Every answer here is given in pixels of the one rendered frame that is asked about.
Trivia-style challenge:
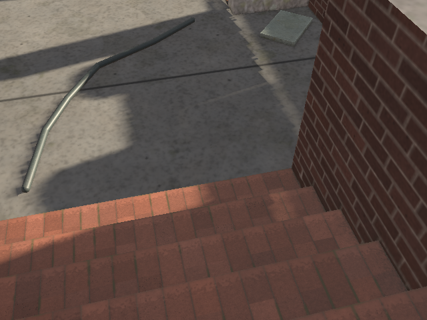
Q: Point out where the stairs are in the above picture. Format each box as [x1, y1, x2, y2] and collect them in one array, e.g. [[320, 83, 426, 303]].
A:
[[0, 168, 427, 320]]

